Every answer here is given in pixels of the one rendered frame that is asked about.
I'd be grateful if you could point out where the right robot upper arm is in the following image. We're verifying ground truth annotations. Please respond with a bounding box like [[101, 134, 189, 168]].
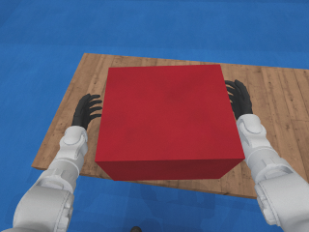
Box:
[[254, 172, 309, 232]]

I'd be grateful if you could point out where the carton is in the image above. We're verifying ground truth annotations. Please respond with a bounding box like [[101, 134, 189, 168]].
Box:
[[95, 64, 245, 181]]

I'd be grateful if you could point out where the robot right forearm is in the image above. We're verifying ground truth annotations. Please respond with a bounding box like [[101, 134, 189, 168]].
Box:
[[236, 114, 309, 190]]

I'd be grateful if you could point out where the robot left forearm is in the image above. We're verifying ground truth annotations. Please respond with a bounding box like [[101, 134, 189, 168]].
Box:
[[13, 126, 88, 227]]

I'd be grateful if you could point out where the left robot upper arm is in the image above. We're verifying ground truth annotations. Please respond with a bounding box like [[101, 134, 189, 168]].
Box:
[[1, 185, 75, 232]]

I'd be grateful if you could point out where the table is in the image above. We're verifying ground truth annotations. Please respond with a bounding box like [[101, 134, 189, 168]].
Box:
[[31, 52, 309, 200]]

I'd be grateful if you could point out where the left robot hand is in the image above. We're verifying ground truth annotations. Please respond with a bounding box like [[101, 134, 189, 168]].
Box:
[[71, 93, 102, 130]]

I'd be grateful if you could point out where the right robot hand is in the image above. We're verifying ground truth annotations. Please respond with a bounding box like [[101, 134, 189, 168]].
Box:
[[225, 80, 253, 120]]

